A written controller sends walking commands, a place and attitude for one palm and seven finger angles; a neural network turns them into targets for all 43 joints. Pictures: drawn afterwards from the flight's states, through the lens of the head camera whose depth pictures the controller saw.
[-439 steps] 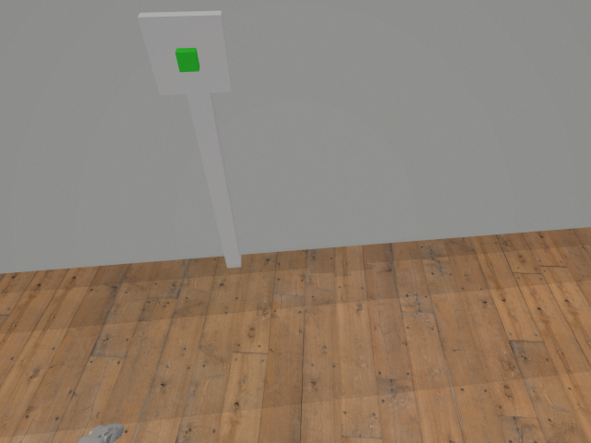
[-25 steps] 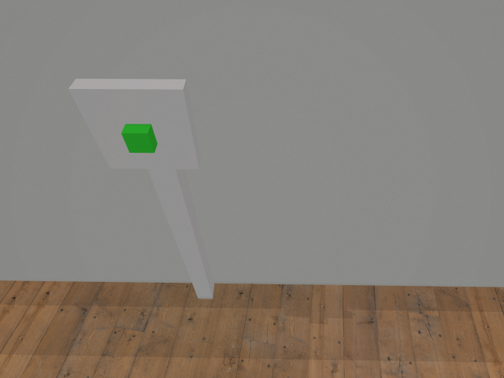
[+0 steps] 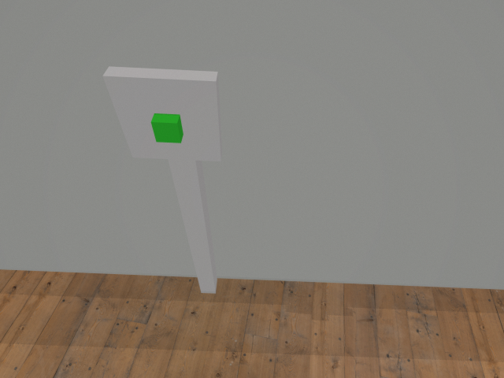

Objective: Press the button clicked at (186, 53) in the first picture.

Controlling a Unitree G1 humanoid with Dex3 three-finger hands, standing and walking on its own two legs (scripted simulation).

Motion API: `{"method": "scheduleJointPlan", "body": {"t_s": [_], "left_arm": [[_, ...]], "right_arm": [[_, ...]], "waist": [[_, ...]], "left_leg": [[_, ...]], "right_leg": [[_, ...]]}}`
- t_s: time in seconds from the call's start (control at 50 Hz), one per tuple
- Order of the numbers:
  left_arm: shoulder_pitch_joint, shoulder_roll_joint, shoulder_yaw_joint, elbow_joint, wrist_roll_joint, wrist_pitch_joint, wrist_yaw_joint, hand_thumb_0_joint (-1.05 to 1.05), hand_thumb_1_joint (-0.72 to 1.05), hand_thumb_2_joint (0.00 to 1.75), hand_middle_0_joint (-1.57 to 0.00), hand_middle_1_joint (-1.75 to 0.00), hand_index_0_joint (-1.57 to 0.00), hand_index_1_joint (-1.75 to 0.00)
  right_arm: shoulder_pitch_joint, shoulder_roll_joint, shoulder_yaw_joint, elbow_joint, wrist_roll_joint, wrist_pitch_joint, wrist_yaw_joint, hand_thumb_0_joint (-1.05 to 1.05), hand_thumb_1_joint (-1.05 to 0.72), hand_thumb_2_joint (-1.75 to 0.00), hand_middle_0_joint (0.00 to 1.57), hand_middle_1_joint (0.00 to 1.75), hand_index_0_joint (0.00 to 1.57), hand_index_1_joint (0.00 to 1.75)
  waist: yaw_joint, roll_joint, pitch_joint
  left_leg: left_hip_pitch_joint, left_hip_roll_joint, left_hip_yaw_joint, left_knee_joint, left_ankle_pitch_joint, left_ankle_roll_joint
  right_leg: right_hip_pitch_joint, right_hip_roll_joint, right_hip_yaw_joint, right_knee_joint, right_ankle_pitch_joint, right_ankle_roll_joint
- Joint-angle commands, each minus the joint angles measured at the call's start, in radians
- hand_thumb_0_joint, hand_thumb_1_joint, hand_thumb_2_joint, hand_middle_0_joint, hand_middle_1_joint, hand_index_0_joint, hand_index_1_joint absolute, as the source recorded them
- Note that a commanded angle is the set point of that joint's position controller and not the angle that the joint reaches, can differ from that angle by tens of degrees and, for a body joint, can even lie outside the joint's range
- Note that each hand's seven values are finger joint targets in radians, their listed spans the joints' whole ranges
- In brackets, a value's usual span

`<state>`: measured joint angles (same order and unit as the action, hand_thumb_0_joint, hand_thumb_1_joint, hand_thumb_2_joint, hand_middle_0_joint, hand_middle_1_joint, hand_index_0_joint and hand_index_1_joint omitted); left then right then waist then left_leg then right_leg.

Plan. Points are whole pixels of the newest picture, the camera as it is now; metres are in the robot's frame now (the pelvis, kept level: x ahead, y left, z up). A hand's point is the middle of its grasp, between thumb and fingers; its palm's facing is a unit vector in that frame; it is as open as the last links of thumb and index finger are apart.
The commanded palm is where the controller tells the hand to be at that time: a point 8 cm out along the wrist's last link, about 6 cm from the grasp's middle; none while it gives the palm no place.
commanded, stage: raise the hand and make a fist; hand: left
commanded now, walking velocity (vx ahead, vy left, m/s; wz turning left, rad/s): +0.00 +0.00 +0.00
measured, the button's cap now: (168, 127) +0.50 +0.18 +0.12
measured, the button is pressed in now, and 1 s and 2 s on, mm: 0 0 0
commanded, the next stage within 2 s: aim a knuckle at the button in 1.96 s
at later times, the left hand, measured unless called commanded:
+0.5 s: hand out of the picture +0.11 +0.17 -0.02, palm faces +0.20 -0.98 -0.07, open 4.6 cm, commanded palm +0.12 +0.22 +0.00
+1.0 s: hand (134, 332) +0.17 +0.17 +0.03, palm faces +0.00 -1.00 -0.05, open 3.1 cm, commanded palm +0.15 +0.23 +0.06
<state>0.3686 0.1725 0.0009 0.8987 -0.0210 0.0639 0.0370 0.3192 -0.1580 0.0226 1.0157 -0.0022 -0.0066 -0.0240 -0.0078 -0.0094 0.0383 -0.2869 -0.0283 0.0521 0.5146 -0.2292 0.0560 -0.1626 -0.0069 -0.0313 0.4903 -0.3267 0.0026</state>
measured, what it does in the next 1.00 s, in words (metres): stands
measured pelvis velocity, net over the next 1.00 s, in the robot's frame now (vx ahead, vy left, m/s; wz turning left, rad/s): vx -0.02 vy -0.02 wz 0.02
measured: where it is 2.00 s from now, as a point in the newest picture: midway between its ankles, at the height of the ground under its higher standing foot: outside the picture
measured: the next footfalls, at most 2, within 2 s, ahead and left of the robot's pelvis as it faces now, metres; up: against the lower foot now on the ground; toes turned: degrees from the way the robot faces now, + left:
none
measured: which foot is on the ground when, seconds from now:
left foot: down 0.00-1.00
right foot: down 0.00-1.00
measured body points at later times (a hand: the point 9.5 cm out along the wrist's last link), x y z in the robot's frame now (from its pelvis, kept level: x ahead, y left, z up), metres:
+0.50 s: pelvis -0.03 -0.05 -0.07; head -0.01 -0.03 +0.38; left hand +0.09 +0.23 -0.01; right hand +0.21 -0.27 -0.09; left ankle +0.03 +0.08 -0.74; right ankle -0.04 -0.12 -0.74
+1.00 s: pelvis -0.02 -0.02 -0.04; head +0.01 -0.03 +0.41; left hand +0.17 +0.23 +0.04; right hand +0.13 -0.28 -0.12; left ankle +0.03 +0.08 -0.74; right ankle -0.04 -0.12 -0.74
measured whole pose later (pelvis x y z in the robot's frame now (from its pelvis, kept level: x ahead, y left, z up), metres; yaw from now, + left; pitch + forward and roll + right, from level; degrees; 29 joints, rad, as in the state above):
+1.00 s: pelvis -0.02 -0.02 -0.04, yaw +1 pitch +7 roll -1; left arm 0.48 0.26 0.19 -0.11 -0.32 -0.31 -0.29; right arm 0.30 -0.27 -0.02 0.60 0.05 -0.21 -0.08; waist -0.01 0.04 -0.09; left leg -0.64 0.01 0.01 0.88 -0.36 0.02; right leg -0.50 0.02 -0.08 0.86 -0.48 -0.03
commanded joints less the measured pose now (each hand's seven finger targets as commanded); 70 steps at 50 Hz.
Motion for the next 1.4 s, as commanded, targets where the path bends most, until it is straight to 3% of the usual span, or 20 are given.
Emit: {"method": "scheduleJointPlan", "body": {"t_s": [0.0, 0.02, 0.04, 0.08, 0.16, 0.22, 0.28, 0.34, 0.38, 0.44, 0.5, 0.56, 0.62, 0.7, 0.78, 0.88, 1.0, 1.08, 1.24, 1.38], "left_arm": [[-0.174, 0.212, 0.105, -1.161, -0.096, -0.204, 0.137, 0.0, 0.9, 0.9, -0.28, -0.39, -0.28, -0.39], [0.153, -0.079, -0.069, -0.842, -0.1, -0.099, 0.123, 0.0, 0.9, 0.9, -0.31, -0.42, -0.31, -0.42], [-0.011, -0.048, -0.058, -1.061, -0.159, -0.129, 0.104, 0.0, 0.9, 0.9, -0.34, -0.45, -0.34, -0.45], [-0.012, 0.039, 0.03, -1.007, -0.138, -0.226, 0.069, 0.0, 0.9, 0.9, -0.39, -0.51, -0.39, -0.51], [0.31, -0.004, 0.125, -0.725, -0.18, -0.453, -0.122, 0.0, 0.9, 0.9, -0.5, -0.63, -0.5, -0.63], [0.362, 0.062, 0.192, -0.739, -0.237, -0.604, -0.322, 0.0, 0.9, 0.9, -0.58, -0.72, -0.58, -0.72], [0.284, 0.171, 0.281, -0.952, -0.26, -0.555, -0.361, 0.0, 0.9, 0.9, -0.67, -0.81, -0.67, -0.81], [0.146, 0.198, 0.3, -1.2, -0.28, -0.549, -0.301, 0.0, 0.9, 0.9, -0.75, -0.9, -0.75, -0.9], [0.028, 0.197, 0.276, -1.356, -0.274, -0.619, -0.248, 0.0, 0.9, 0.9, -0.81, -0.96, -0.81, -0.96], [-0.087, 0.156, 0.174, -1.373, -0.262, -0.714, -0.242, 0.0, 0.9, 0.9, -0.89, -1.05, -0.89, -1.05], [-0.1, 0.172, 0.127, -1.252, -0.275, -0.7, -0.331, 0.0, 0.9, 0.9, -0.97, -1.14, -0.97, -1.14], [-0.006, 0.244, 0.202, -1.084, -0.287, -0.527, -0.415, 0.0, 0.9, 0.9, -1.05, -1.23, -1.05, -1.23], [0.076, 0.28, 0.312, -1.061, -0.325, -0.334, -0.423, 0.0, 0.9, 0.9, -1.13, -1.32, -1.13, -1.32], [0.128, 0.265, 0.432, -1.173, -0.376, -0.297, -0.302, 0.0, 0.9, 0.9, -1.24, -1.44, -1.24, -1.44], [0.094, 0.209, 0.343, -1.224, -0.327, -0.41, -0.251, 0.0, 0.9, 0.9, -1.3, -1.5, -1.3, -1.5], [0.067, 0.183, 0.234, -1.188, -0.304, -0.459, -0.322, 0.0, 0.9, 0.9, -1.3, -1.5, -1.3, -1.5], [0.009, 0.278, 0.333, -1.299, -0.314, -0.424, -0.288, 0.0, 0.9, 0.9, -1.3, -1.5, -1.3, -1.5], [0.004, 0.233, 0.311, -1.34, -0.305, -0.406, -0.236, 0.0, 0.9, 0.9, -1.3, -1.5, -1.3, -1.5], [-0.073, 0.23, 0.254, -1.272, -0.288, -0.214, -0.289, 0.0, 0.9, 0.9, -1.3, -1.5, -1.3, -1.5], [-0.237, 0.293, 0.333, -1.359, -0.302, -0.199, -0.268, 0.0, 0.9, 0.9, -1.3, -1.5, -1.3, -1.5]], "right_arm": [[-0.114, -0.19, -0.036, -0.246, 0.036, -0.305, -0.074, 0.0, -0.9, -0.9, 0.2, 0.3, 0.2, 0.3], [-0.086, -0.142, -0.035, -0.225, 0.051, -0.302, -0.053, 0.0, -0.9, -0.9, 0.2, 0.3, 0.2, 0.3], [-0.091, -0.193, -0.051, -0.316, 0.056, -0.302, -0.046, 0.0, -0.9, -0.9, 0.2, 0.3, 0.2, 0.3], [-0.125, -0.217, -0.067, -0.362, 0.037, -0.31, -0.05, 0.0, -0.9, -0.9, 0.2, 0.3, 0.2, 0.3], [-0.186, -0.21, -0.104, -0.453, 0.004, -0.268, -0.011, 0.0, -0.9, -0.9, 0.2, 0.3, 0.2, 0.3], [-0.236, -0.219, -0.127, -0.551, 0.012, -0.248, 0.031, 0.0, -0.9, -0.9, 0.2, 0.3, 0.2, 0.3], [-0.269, -0.209, -0.117, -0.658, 0.03, -0.225, 0.019, 0.0, -0.9, -0.9, 0.2, 0.3, 0.2, 0.3], [-0.22, -0.178, -0.11, -0.684, 0.026, -0.208, -0.003, 0.0, -0.9, -0.9, 0.2, 0.3, 0.2, 0.3], [-0.179, -0.164, -0.099, -0.667, 0.017, -0.214, -0.019, 0.0, -0.9, -0.9, 0.2, 0.3, 0.2, 0.3], [-0.147, -0.176, -0.084, -0.616, 0.011, -0.235, -0.037, 0.0, -0.9, -0.9, 0.2, 0.3, 0.2, 0.3], [-0.154, -0.204, -0.064, -0.595, 0.028, -0.261, -0.05, 0.0, -0.9, -0.9, 0.2, 0.3, 0.2, 0.3], [-0.161, -0.217, -0.061, -0.607, 0.053, -0.249, -0.066, 0.0, -0.9, -0.9, 0.2, 0.3, 0.2, 0.3], [-0.19, -0.196, -0.056, -0.649, 0.068, -0.221, -0.074, 0.0, -0.9, -0.9, 0.2, 0.3, 0.2, 0.3], [-0.215, -0.15, -0.055, -0.648, 0.054, -0.199, -0.076, 0.0, -0.9, -0.9, 0.2, 0.3, 0.2, 0.3], [-0.149, -0.164, -0.066, -0.616, 0.044, -0.221, -0.055, 0.0, -0.9, -0.9, 0.2, 0.3, 0.2, 0.3], [-0.125, -0.203, -0.071, -0.601, 0.053, -0.267, -0.052, 0.0, -0.9, -0.9, 0.2, 0.3, 0.2, 0.3], [-0.143, -0.205, -0.067, -0.594, 0.056, -0.298, -0.066, 0.0, -0.9, -0.9, 0.2, 0.3, 0.2, 0.3], [-0.149, -0.193, -0.053, -0.599, 0.055, -0.296, -0.055, 0.0, -0.9, -0.9, 0.2, 0.3, 0.2, 0.3], [-0.156, -0.213, -0.032, -0.625, 0.064, -0.268, -0.053, 0.0, -0.9, -0.9, 0.2, 0.3, 0.2, 0.3], [-0.179, -0.2, -0.006, -0.616, 0.057, -0.268, -0.062, 0.0, -0.9, -0.9, 0.2, 0.3, 0.2, 0.3]], "waist": [[-0.021, 0.274, -0.417], [-0.036, 0.173, -0.207], [-0.033, 0.131, -0.099], [-0.056, -0.022, -0.016], [0.039, -0.318, -0.081], [0.079, -0.157, -0.178], [0.099, 0.061, -0.314], [0.052, 0.157, -0.354], [0.006, 0.195, -0.353], [-0.073, 0.15, -0.254], [-0.104, 0.088, -0.18], [-0.053, -0.003, -0.216], [0.032, -0.01, -0.311], [0.081, -0.064, -0.328], [0.026, -0.007, -0.234], [-0.013, -0.002, -0.225], [0.023, 0.073, -0.308], [0.023, 0.133, -0.279], [0.021, 0.066, -0.201], [0.029, 0.098, -0.224]], "left_leg": [[0.331, 0.106, -0.137, -0.126, 0.277, -0.1], [0.226, 0.108, -0.157, -0.153, 0.159, -0.071], [0.112, 0.095, -0.177, -0.138, 0.035, -0.063], [-0.042, 0.057, -0.16, -0.039, -0.139, -0.045], [-0.255, 0.041, -0.095, 0.198, 0.004, -0.06], [-0.318, 0.013, -0.051, 0.306, 0.035, -0.07], [-0.305, 0.002, -0.014, 0.337, 0.032, -0.046], [-0.277, 0.021, -0.033, 0.366, -0.01, -0.03], [-0.257, 0.034, -0.057, 0.4, -0.007, -0.02], [-0.305, 0.047, -0.094, 0.45, -0.089, -0.011], [-0.384, 0.051, -0.105, 0.486, -0.167, -0.006], [-0.421, 0.042, -0.093, 0.462, -0.172, -0.006], [-0.376, 0.027, -0.088, 0.404, -0.105, -0.011], [-0.305, 0.037, -0.103, 0.342, 0.017, -0.025], [-0.24, 0.042, -0.089, 0.292, 0.053, -0.024], [-0.201, 0.039, -0.089, 0.276, 0.006, -0.012], [-0.094, 0.045, -0.094, 0.204, 0.018, -0.011], [-0.035, 0.055, -0.109, 0.165, 0.059, -0.024], [-0.011, 0.06, -0.133, 0.094, 0.044, -0.026], [0.071, 0.06, -0.143, 0.052, 0.053, -0.032]], "right_leg": [[-0.171, 0.009, -0.044, 0.128, 0.035, -0.042], [-0.273, 0.006, -0.051, 0.143, -0.025, -0.03], [-0.259, -0.002, -0.062, 0.115, -0.02, -0.028], [-0.322, 0.006, -0.07, 0.048, -0.038, -0.026], [-0.478, 0.036, -0.096, 0.226, -0.027, -0.027], [-0.442, 0.013, -0.042, 0.32, 0.089, -0.039], [-0.406, 0.008, -0.004, 0.342, 0.099, -0.037], [-0.449, 0.016, 0.036, 0.319, 0.025, -0.025], [-0.497, 0.022, 0.053, 0.316, 0.012, -0.024], [-0.632, 0.036, 0.063, 0.315, -0.104, -0.025], [-0.641, 0.023, 0.117, 0.261, -0.21, -0.006], [-0.52, -0.018, 0.197, 0.169, -0.239, 0.031], [-0.337, -0.058, 0.22, 0.143, -0.125, 0.057], [-0.239, -0.053, 0.154, 0.182, 0.165, 0.074], [-0.349, -0.007, 0.06, 0.214, 0.223, 0.043], [-0.402, 0.001, 0.05, 0.181, 0.09, 0.03], [-0.344, 0.02, -0.005, 0.171, 0.035, -0.009], [-0.348, 0.031, -0.048, 0.185, 0.079, -0.021], [-0.293, 0.036, -0.053, 0.118, 0.101, -0.02], [-0.252, 0.038, -0.059, 0.084, 0.085, -0.027]]}}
